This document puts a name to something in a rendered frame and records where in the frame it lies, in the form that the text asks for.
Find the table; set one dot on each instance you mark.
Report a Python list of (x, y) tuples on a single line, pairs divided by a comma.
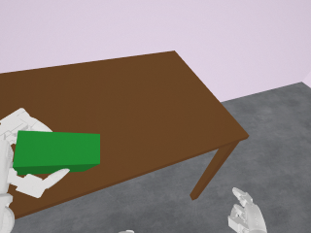
[(151, 111)]

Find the sponge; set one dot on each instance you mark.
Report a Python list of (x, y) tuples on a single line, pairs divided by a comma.
[(45, 152)]

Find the left robot hand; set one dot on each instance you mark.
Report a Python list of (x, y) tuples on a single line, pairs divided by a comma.
[(31, 185)]

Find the robot left forearm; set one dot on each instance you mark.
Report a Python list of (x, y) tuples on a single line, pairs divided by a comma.
[(7, 217)]

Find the right robot hand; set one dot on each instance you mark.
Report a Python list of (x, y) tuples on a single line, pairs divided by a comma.
[(244, 220)]

